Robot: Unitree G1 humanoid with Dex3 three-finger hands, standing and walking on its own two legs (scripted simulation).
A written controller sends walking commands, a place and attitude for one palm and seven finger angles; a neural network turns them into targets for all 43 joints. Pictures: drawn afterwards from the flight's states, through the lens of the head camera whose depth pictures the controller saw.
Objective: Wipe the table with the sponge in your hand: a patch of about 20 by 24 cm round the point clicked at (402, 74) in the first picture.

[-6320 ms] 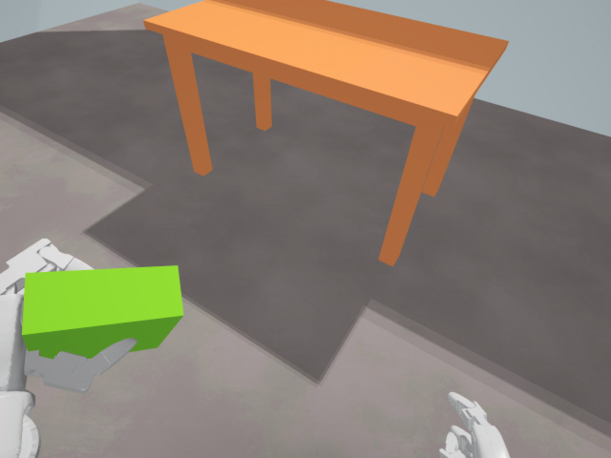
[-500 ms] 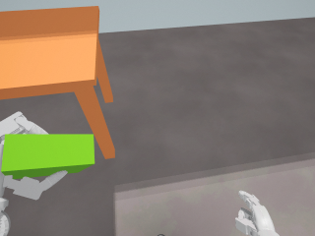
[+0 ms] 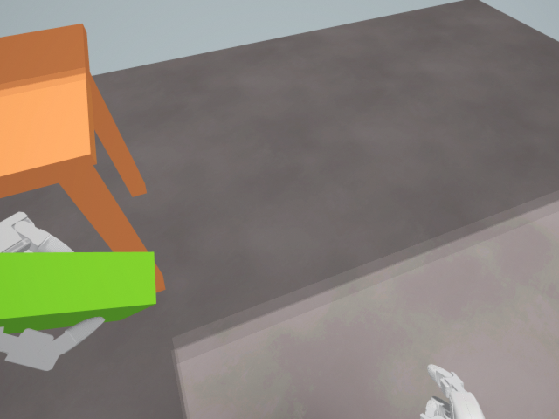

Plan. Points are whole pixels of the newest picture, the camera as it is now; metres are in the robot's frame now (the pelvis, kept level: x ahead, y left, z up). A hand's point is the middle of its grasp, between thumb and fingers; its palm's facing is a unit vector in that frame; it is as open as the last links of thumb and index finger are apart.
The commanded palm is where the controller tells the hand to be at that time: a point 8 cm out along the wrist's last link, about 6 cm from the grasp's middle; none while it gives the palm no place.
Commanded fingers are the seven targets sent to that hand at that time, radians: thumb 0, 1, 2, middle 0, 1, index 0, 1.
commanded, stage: take the last steps up to it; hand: left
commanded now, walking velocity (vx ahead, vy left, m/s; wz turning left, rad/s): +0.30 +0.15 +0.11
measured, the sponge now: (94, 292) +0.23 +0.19 +0.15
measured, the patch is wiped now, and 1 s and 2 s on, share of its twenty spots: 0.00 0.00 0.00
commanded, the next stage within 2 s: come to a stop and stand still in 1.44 s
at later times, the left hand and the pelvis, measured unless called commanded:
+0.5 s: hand (52, 287) +0.23 +0.23 +0.16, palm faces +0.37 -0.76 -0.53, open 9.4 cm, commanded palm +0.17 +0.28 +0.17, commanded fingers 0.00 0.10 1.30 -1.20 -1.60 -1.20 -1.60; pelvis +0.03 -0.01 +0.00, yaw +4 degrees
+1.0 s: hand (27, 193) +0.34 +0.30 +0.18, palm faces +0.38 -0.78 -0.50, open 9.3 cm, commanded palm +0.28 +0.35 +0.17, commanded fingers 0.00 0.10 1.30 -1.20 -1.60 -1.20 -1.60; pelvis +0.13 +0.07 -0.01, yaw +2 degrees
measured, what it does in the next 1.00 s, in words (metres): walks ahead: left foot, then left foot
